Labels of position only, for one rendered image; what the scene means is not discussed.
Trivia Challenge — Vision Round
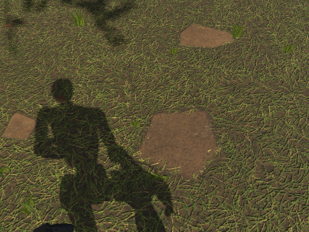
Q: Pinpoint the robot left hand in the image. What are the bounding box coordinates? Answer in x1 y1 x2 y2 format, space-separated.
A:
33 222 74 232

